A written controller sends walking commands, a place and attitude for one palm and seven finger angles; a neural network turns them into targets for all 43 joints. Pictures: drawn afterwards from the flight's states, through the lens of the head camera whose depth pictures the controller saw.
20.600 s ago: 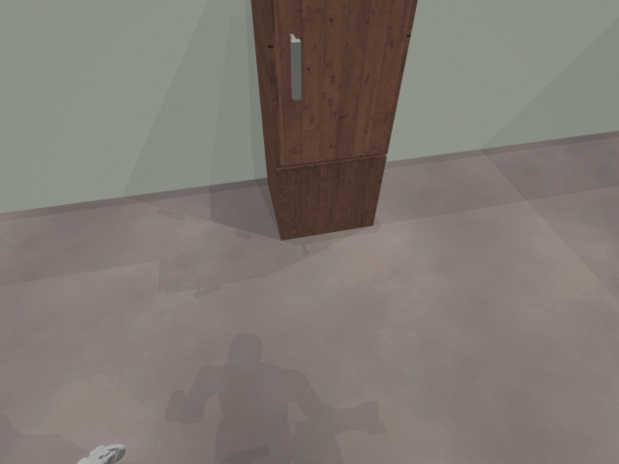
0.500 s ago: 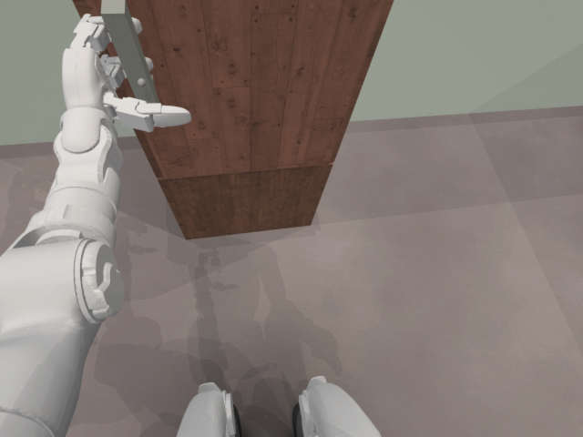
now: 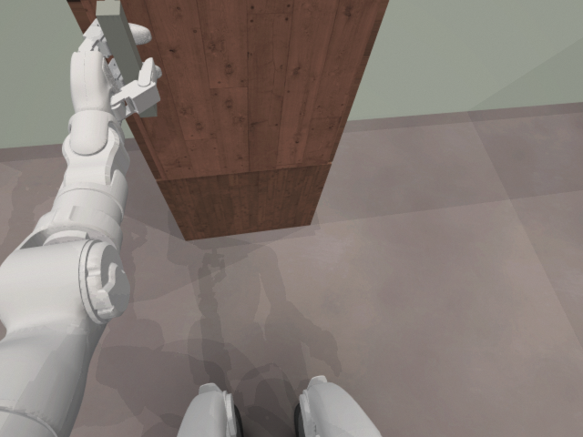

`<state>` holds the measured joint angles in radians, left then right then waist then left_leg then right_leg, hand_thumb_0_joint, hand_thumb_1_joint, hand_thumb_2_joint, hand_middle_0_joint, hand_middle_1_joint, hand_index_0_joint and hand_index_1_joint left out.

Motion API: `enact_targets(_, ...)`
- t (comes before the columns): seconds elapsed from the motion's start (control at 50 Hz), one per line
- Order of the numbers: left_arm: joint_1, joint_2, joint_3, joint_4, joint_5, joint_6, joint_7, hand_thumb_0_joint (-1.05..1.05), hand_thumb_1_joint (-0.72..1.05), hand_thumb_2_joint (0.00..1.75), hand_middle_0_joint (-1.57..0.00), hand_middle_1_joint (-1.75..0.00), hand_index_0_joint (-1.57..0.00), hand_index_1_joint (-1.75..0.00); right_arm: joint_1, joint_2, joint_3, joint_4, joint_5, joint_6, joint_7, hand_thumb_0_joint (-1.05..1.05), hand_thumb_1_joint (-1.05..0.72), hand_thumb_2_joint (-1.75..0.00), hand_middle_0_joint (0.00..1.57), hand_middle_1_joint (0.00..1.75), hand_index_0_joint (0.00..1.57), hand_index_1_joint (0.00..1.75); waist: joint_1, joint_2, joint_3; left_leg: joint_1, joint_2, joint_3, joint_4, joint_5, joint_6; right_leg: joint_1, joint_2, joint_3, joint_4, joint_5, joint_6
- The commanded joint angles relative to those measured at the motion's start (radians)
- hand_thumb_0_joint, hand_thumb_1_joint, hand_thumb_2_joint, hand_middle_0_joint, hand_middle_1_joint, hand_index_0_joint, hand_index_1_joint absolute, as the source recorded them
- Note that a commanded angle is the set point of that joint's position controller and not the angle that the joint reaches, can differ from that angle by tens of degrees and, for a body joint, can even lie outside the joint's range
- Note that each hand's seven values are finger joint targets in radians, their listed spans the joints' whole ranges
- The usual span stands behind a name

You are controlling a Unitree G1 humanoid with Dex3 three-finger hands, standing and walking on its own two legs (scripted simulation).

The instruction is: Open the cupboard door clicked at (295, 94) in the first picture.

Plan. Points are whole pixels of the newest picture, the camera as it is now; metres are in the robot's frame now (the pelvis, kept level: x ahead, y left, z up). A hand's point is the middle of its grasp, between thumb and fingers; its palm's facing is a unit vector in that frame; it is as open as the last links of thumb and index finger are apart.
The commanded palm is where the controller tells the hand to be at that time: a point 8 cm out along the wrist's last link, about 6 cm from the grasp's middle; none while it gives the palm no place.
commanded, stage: close the thumb around the handle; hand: left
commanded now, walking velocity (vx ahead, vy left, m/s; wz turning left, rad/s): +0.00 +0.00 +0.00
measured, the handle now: (131, 55) +0.61 +0.14 +0.09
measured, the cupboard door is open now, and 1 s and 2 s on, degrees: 0 40 42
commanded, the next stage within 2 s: pull the door open along its arc in 0.04 s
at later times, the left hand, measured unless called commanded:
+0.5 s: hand (159, 118) +0.50 +0.10 +0.09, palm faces +0.02 -1.00 +0.00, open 6.1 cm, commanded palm +0.45 +0.14 +0.09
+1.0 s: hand (269, 220) +0.35 -0.01 +0.10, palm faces +0.24 -0.97 -0.05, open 6.5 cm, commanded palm +0.27 +0.04 +0.09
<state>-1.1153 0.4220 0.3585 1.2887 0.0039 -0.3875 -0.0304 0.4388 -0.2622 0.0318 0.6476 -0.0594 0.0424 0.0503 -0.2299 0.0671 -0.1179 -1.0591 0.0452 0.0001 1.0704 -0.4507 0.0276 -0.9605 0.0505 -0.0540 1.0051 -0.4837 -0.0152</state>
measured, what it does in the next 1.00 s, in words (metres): stands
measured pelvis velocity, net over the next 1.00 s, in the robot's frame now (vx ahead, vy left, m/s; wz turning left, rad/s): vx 0.02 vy -0.04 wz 0.04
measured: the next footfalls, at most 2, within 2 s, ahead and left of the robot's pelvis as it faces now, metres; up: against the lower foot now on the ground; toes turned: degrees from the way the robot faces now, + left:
none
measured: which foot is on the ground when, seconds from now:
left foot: down 0.00-1.00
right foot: down 0.00-1.00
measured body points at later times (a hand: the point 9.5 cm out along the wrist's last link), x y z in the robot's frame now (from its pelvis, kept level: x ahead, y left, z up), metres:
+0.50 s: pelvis +0.01 -0.01 +0.02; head +0.12 -0.01 +0.45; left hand +0.50 +0.15 +0.09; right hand +0.00 -0.26 -0.11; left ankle +0.02 +0.10 -0.66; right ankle -0.01 -0.12 -0.66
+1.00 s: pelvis +0.02 -0.04 +0.03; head +0.05 -0.07 +0.48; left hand +0.33 +0.04 +0.10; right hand +0.20 -0.24 -0.08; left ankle +0.02 +0.10 -0.66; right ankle -0.01 -0.12 -0.66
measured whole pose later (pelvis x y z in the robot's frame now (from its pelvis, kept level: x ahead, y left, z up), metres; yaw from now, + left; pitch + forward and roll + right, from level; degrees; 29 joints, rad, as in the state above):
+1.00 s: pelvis +0.02 -0.04 +0.03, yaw +2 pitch +12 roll +1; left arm -0.14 -0.13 -0.26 0.30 0.06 -0.14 0.57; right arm 0.17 -0.16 0.01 0.55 -0.06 0.06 0.08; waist -0.04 0.05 -0.15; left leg -0.66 0.03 0.01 0.88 -0.42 -0.03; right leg -0.60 0.04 -0.05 0.90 -0.50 -0.07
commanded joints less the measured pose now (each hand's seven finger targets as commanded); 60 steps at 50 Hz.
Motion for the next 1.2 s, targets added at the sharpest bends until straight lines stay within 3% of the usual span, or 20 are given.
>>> enact_targets(0.0, -0.493, 0.242, 0.027, -0.233, -0.001, -0.074, 0.032, 0.00, 0.90, 0.90, -0.40, -1.35, -0.40, -1.35, 0.218, -0.174, -0.064, -0.024, -0.004, -0.006, -0.005, 0.00, -0.90, -0.90, 0.20, 0.30, 0.20, 0.30, -0.020, 0.100, -0.521, 0.477, -0.027, -0.061, -0.065, 0.441, 0.008, 0.141, 0.024, 0.021, -0.104, 0.422, 0.002)
enact_targets(0.12, -0.469, 0.288, 0.057, -0.240, 0.003, -0.079, 0.029, 0.00, 0.90, 0.90, -0.40, -1.35, -0.40, -1.35, 0.213, -0.180, -0.065, -0.032, 0.000, -0.006, -0.008, 0.00, -0.90, -0.90, 0.20, 0.30, 0.20, 0.30, -0.015, 0.070, -0.532, 0.448, -0.028, -0.051, -0.067, 0.417, 0.011, 0.180, 0.023, 0.029, -0.108, 0.432, 0.004)
enact_targets(0.14, -0.507, 0.204, -0.009, -0.259, -0.002, -0.081, 0.026, 0.00, 0.90, 0.90, -0.40, -1.35, -0.40, -1.35, 0.208, -0.171, -0.065, -0.031, -0.001, -0.009, -0.005, 0.00, -0.90, -0.90, 0.20, 0.30, 0.20, 0.30, -0.034, 0.082, -0.525, 0.465, -0.028, -0.056, -0.072, 0.417, 0.009, 0.161, 0.023, 0.024, -0.110, 0.425, 0.004)
enact_targets(0.18, -0.476, 0.132, -0.038, -0.303, -0.015, -0.096, 0.025, 0.00, 0.90, 0.90, -0.40, -1.35, -0.40, -1.35, 0.206, -0.165, -0.075, -0.033, -0.004, -0.016, 0.003, 0.00, -0.90, -0.90, 0.20, 0.30, 0.20, 0.30, -0.020, 0.101, -0.562, 0.538, -0.024, -0.061, -0.072, 0.458, 0.003, 0.143, 0.026, 0.014, -0.109, 0.431, -0.002)
enact_targets(0.2, -0.431, 0.166, -0.007, -0.297, -0.018, -0.097, 0.028, 0.00, 0.90, 0.90, -0.40, -1.35, -0.40, -1.35, 0.208, -0.175, -0.079, -0.029, -0.004, -0.015, 0.002, 0.00, -0.90, -0.90, 0.20, 0.30, 0.20, 0.30, -0.005, 0.102, -0.585, 0.544, -0.022, -0.061, -0.070, 0.467, 0.000, 0.150, 0.026, 0.015, -0.107, 0.436, -0.002)
enact_targets(0.26, -0.362, 0.149, -0.015, -0.339, -0.027, -0.095, 0.023, 0.00, 0.90, 0.90, -0.40, -1.35, -0.40, -1.35, 0.197, -0.171, -0.080, -0.042, 0.000, -0.010, 0.006, 0.00, -0.90, -0.90, 0.20, 0.30, 0.20, 0.30, 0.019, 0.090, -0.589, 0.543, -0.027, -0.050, -0.085, 0.474, 0.000, 0.195, 0.028, 0.016, -0.113, 0.463, -0.002)
enact_targets(0.34, -0.182, 0.083, -0.039, -0.367, -0.054, -0.081, 0.014, 0.00, 0.90, 0.90, -0.40, -1.35, -0.40, -1.35, 0.169, -0.162, -0.083, -0.073, 0.014, -0.002, 0.010, 0.00, -0.90, -0.90, 0.20, 0.30, 0.20, 0.30, 0.047, 0.010, -0.530, 0.490, -0.038, -0.026, -0.119, 0.432, 0.007, 0.275, 0.028, 0.018, -0.139, 0.490, 0.000)
enact_targets(0.46, 0.131, -0.034, -0.101, -0.592, -0.094, -0.072, 0.014, 0.00, 0.90, 0.90, -0.40, -1.35, -0.40, -1.35, 0.107, -0.140, -0.094, -0.131, 0.039, 0.001, 0.021, 0.00, -0.90, -0.90, 0.20, 0.30, 0.20, 0.30, 0.117, -0.015, -0.520, 0.543, -0.045, 0.000, -0.168, 0.501, 0.006, 0.386, 0.026, 0.014, -0.164, 0.596, -0.004)
enact_targets(0.52, 0.304, -0.116, -0.155, -0.705, -0.107, -0.064, 0.030, 0.00, 0.90, 0.90, -0.40, -1.35, -0.40, -1.35, 0.068, -0.125, -0.096, -0.155, 0.049, -0.006, 0.027, 0.00, -0.90, -0.90, 0.20, 0.30, 0.20, 0.30, 0.142, -0.027, -0.456, 0.554, -0.046, 0.014, -0.192, 0.517, 0.005, 0.409, 0.021, 0.012, -0.177, 0.633, -0.004)
enact_targets(0.54, 0.319, -0.177, -0.105, -0.752, -0.154, -0.057, 0.125, 0.00, 0.90, 0.90, -0.40, -1.35, -0.40, -1.35, 0.038, -0.106, -0.094, -0.161, 0.046, -0.011, 0.029, 0.00, -0.90, -0.90, 0.20, 0.30, 0.20, 0.30, 0.174, -0.041, -0.422, 0.539, -0.042, 0.022, -0.201, 0.510, -0.003, 0.410, 0.023, 0.000, -0.187, 0.599, 0.001)
enact_targets(0.56, 0.355, -0.235, -0.175, -0.778, -0.133, -0.048, 0.173, 0.00, 0.90, 0.90, -0.40, -1.35, -0.40, -1.35, 0.023, -0.103, -0.094, -0.162, 0.041, -0.018, 0.034, 0.00, -0.90, -0.90, 0.20, 0.30, 0.20, 0.30, 0.155, -0.052, -0.392, 0.539, -0.043, 0.023, -0.205, 0.483, -0.004, 0.397, 0.023, 0.000, -0.192, 0.578, 0.004)
enact_targets(0.6, 0.436, -0.308, -0.185, -0.860, -0.126, -0.037, 0.296, 0.00, 0.90, 0.90, -0.40, -1.35, -0.40, -1.35, -0.004, -0.087, -0.095, -0.167, 0.031, -0.031, 0.043, 0.00, -0.90, -0.90, 0.20, 0.30, 0.20, 0.30, 0.181, -0.072, -0.382, 0.546, -0.041, 0.021, -0.208, 0.506, -0.011, 0.409, 0.019, -0.011, -0.187, 0.578, 0.004)
enact_targets(0.66, 0.562, -0.397, -0.261, -0.961, -0.060, -0.021, 0.437, 0.00, 0.90, 0.90, -0.40, -1.35, -0.40, -1.35, -0.039, -0.076, -0.101, -0.175, 0.014, -0.039, 0.054, 0.00, -0.90, -0.90, 0.20, 0.30, 0.20, 0.30, 0.187, -0.123, -0.379, 0.550, -0.040, 0.024, -0.208, 0.519, -0.016, 0.440, 0.007, -0.011, -0.178, 0.606, 0.004)
enact_targets(0.76, 0.659, -0.549, -0.410, -1.089, 0.072, 0.038, 0.622, 0.00, 0.90, 0.90, -0.40, -1.35, -0.40, -1.35, -0.136, -0.044, -0.097, -0.194, -0.009, -0.031, 0.057, 0.00, -0.90, -0.90, 0.20, 0.30, 0.20, 0.30, 0.197, -0.115, -0.361, 0.552, -0.040, 0.026, -0.211, 0.458, -0.022, 0.453, -0.011, -0.008, -0.177, 0.553, -0.006)
enact_targets(0.84, 0.731, -0.608, -0.464, -1.133, 0.132, 0.099, 0.686, 0.00, 0.90, 0.90, -0.40, -1.35, -0.40, -1.35, -0.224, -0.015, -0.081, -0.210, -0.020, -0.026, 0.032, 0.00, -0.90, -0.90, 0.20, 0.30, 0.20, 0.30, 0.209, -0.150, -0.328, 0.531, -0.047, 0.022, -0.216, 0.378, -0.024, 0.482, -0.031, 0.007, -0.202, 0.520, -0.008)
enact_targets(0.9, 0.876, -0.685, -0.532, -1.206, 0.090, 0.155, 0.677, 0.00, 0.90, 0.90, -0.40, -1.35, -0.40, -1.35, -0.295, 0.004, -0.068, -0.230, -0.004, -0.026, 0.027, 0.00, -0.90, -0.90, 0.20, 0.30, 0.20, 0.30, 0.236, -0.139, -0.342, 0.569, -0.052, 0.024, -0.235, 0.376, -0.030, 0.548, -0.044, 0.014, -0.232, 0.573, -0.004)
enact_targets(0.98, 1.093, -0.710, -0.580, -1.314, 0.038, 0.219, 0.633, 0.00, 0.90, 0.90, -0.40, -1.35, -0.40, -1.35, -0.346, 0.016, -0.049, -0.251, 0.012, -0.016, 0.019, 0.00, -0.90, -0.90, 0.20, 0.30, 0.20, 0.30, 0.253, -0.216, -0.300, 0.580, -0.064, 0.015, -0.262, 0.356, -0.037, 0.660, -0.075, 0.052, -0.299, 0.702, 0.023)
enact_targets(1.08, 1.029, -0.743, -0.663, -1.337, 0.063, 0.248, 0.612, 0.00, 0.90, 0.90, -0.40, -1.35, -0.40, -1.35, -0.359, 0.027, -0.033, -0.232, 0.015, -0.021, 0.012, 0.00, -0.90, -0.90, 0.20, 0.30, 0.20, 0.30, 0.199, -0.185, -0.157, 0.585, -0.071, -0.003, -0.255, 0.301, -0.037, 0.587, -0.105, 0.089, -0.350, 0.672, 0.039)
enact_targets(1.16, 0.897, -0.696, -0.625, -1.260, 0.077, 0.229, 0.620, 0.00, 0.90, 0.90, -0.40, -1.35, -0.40, -1.35, -0.357, 0.023, -0.033, -0.205, 0.006, -0.024, 0.001, 0.00, -0.90, -0.90, 0.20, 0.30, 0.20, 0.30, 0.184, -0.168, -0.160, 0.549, -0.076, -0.023, -0.238, 0.242, -0.036, 0.535, -0.121, 0.128, -0.350, 0.579, 0.047)
enact_targets(1.18, 0.774, -0.658, -0.599, -1.268, 0.083, 0.216, 0.631, 0.00, 0.90, 0.90, -0.40, -1.35, -0.40, -1.35, -0.351, 0.018, -0.037, -0.192, 0.007, -0.024, -0.006, 0.00, -0.90, -0.90, 0.20, 0.30, 0.20, 0.30, 0.170, -0.171, -0.172, 0.543, -0.078, -0.027, -0.229, 0.242, -0.033, 0.524, -0.127, 0.140, -0.344, 0.580, 0.051)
